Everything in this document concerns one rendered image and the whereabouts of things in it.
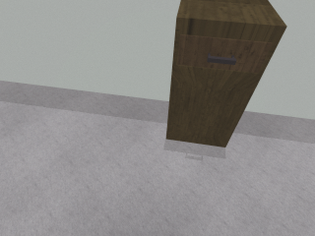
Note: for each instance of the cabinet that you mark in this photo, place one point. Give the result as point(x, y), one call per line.
point(206, 104)

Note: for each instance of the drawer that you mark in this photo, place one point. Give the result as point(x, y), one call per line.
point(250, 55)

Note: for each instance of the handle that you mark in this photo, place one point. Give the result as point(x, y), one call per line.
point(221, 60)

